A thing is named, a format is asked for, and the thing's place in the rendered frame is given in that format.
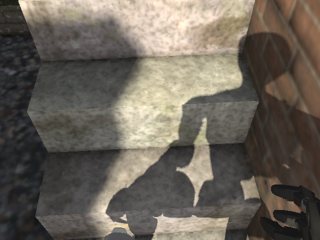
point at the robot left shin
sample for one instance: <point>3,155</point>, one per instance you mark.
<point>117,230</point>

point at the right robot hand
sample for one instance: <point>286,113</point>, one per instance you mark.
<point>306,225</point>

